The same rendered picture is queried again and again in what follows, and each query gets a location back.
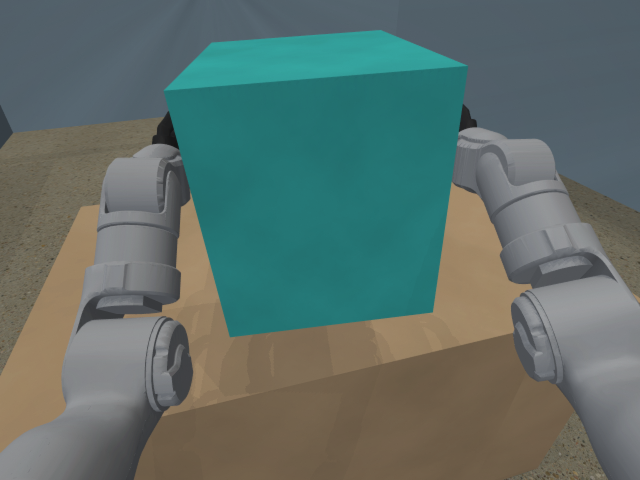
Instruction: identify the robot left hand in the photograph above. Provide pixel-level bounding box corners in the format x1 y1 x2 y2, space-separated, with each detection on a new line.
152 111 179 149

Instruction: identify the pedestal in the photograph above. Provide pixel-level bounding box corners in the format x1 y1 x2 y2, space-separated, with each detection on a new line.
0 182 640 480

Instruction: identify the robot right hand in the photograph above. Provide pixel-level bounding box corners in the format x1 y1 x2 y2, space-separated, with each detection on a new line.
459 104 477 132

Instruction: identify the robot right upper arm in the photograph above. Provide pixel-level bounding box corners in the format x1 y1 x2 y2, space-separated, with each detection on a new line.
511 275 640 480

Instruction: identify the carton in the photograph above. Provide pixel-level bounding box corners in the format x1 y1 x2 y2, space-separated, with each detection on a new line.
164 30 468 337

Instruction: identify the right robot forearm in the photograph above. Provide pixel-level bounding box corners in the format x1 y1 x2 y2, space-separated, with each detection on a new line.
452 127 640 314

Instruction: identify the left robot forearm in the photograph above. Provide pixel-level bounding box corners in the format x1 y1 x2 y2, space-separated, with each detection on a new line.
61 144 190 402

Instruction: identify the robot left upper arm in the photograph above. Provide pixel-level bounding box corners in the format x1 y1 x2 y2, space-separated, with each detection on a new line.
0 316 193 480

